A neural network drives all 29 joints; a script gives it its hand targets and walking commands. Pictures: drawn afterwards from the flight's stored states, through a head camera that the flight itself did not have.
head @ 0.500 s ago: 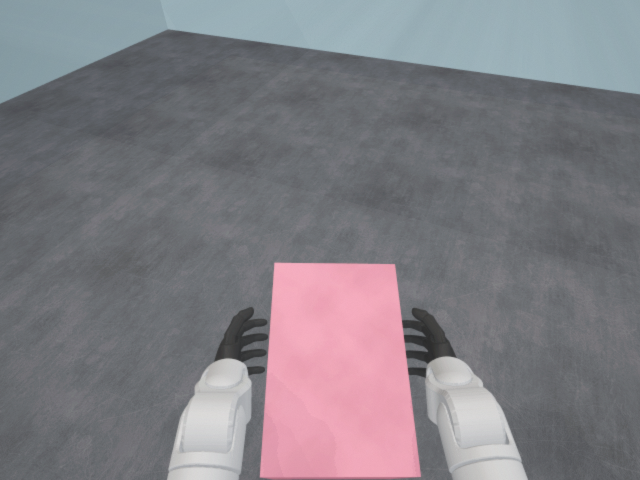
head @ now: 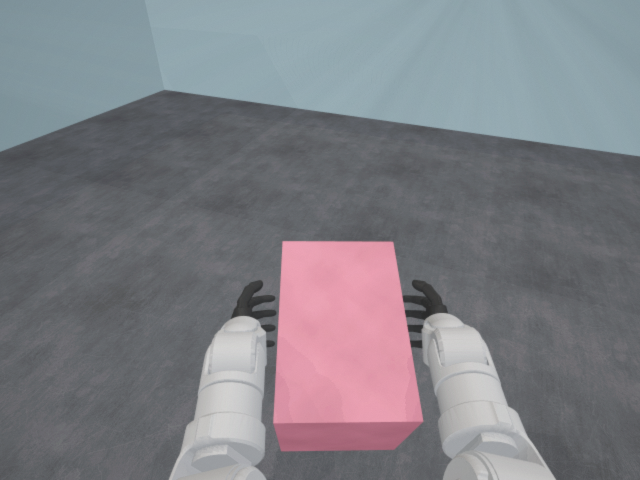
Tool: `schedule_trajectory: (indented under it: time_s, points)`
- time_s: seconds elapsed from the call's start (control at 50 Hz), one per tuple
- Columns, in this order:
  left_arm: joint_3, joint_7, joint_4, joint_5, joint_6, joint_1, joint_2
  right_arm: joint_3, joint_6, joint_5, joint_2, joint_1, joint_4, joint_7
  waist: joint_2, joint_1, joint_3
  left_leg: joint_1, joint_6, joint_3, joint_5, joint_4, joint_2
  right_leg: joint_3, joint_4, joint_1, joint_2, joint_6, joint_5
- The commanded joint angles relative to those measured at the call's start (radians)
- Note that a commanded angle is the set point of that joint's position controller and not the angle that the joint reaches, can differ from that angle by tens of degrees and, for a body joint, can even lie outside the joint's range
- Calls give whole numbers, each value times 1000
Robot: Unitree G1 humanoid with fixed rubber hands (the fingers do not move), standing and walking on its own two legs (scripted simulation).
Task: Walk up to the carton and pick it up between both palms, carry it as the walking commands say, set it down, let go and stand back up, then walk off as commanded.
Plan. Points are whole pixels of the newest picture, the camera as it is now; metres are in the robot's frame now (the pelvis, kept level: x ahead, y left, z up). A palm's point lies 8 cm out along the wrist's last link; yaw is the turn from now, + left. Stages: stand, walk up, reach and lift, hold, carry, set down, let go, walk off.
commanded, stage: hold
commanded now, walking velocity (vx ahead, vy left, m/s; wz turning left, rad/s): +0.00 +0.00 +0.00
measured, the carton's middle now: (338, 344) +0.36 +0.01 -0.01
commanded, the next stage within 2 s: set down in 0.10 s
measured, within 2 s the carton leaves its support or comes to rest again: neither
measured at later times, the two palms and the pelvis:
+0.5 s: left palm (238, 343) +0.33 +0.16 +0.03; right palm (418, 342) +0.34 -0.10 +0.03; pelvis +0.02 +0.00 +0.00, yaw +0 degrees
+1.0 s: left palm (252, 380) +0.34 +0.15 -0.08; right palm (408, 374) +0.36 -0.11 -0.08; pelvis +0.00 -0.01 -0.03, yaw +0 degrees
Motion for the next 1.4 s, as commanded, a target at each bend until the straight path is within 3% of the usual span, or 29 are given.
schedule_trajectory:
  time_s: [0.0,0.08,0.1,0.16,0.2,0.26,0.34,0.44,0.56,0.82,0.96,1.14,1.38]
  points:
    - [-435,-260,114,-269,-34,-608,-989,375,-73,239,938,-647,80,293,68,-15,-147,100,-20,-99,-271,-157,20,58,-146,-182,5,-44,-215]
    - [-448,-245,92,-272,-39,-601,-1008,377,-84,227,942,-624,81,308,55,-17,-190,151,-29,-101,-200,-158,21,68,-152,-195,-1,-48,-168]
    - [-369,-220,44,-200,-28,-417,-977,469,-60,282,1092,-571,58,319,1,163,-232,205,18,-34,-72,-157,-5,54,-176,-82,16,-38,-99]
    - [-458,-232,-23,-245,-13,-416,-1014,423,-70,244,1001,-499,6,305,31,45,-188,209,-1,-53,-69,-179,4,51,-174,-90,20,-45,-60]
    - [-487,-244,-18,-263,-11,-394,-1027,406,-77,220,950,-466,-46,287,58,-5,-164,226,-16,-46,-54,-176,-6,50,-187,-110,15,-50,-42]
    - [-477,-249,3,-260,-33,-385,-1012,395,-92,201,901,-439,-84,263,60,-29,-159,204,-20,-50,-40,-160,-14,47,-177,-113,13,-49,-28]
    - [-439,-241,-2,-239,-71,-351,-971,408,-109,204,925,-387,-62,244,20,-7,-201,192,-8,-53,62,-118,-28,45,-155,-124,18,-39,16]
    - [-395,-237,24,-200,-124,-295,-935,410,-155,196,942,-337,-29,225,26,25,-245,149,-5,-54,183,-64,-33,48,-115,-175,27,-27,85]
    - [-379,-235,62,-174,-211,-280,-911,405,-244,162,941,-321,-5,204,29,28,-321,120,1,-52,261,-6,-43,53,-70,-249,43,-21,134]
    - [-321,-250,143,-96,-400,-389,-804,358,-416,87,936,-381,87,158,-9,34,-399,-174,16,-30,129,137,-75,52,75,-422,66,1,81]
    - [-374,-264,137,-79,-465,-464,-799,402,-476,92,957,-454,78,148,-11,43,-543,-331,13,-11,110,254,-84,35,192,-522,82,14,85]
    - [-454,-271,135,-102,-470,-538,-849,463,-482,113,987,-543,55,155,6,43,-728,-462,-4,1,68,381,-98,8,339,-688,103,27,30]
    - [-433,-261,192,-114,-454,-595,-861,446,-464,116,989,-608,92,159,4,37,-812,-637,-14,3,18,520,-110,-16,500,-925,127,35,-49]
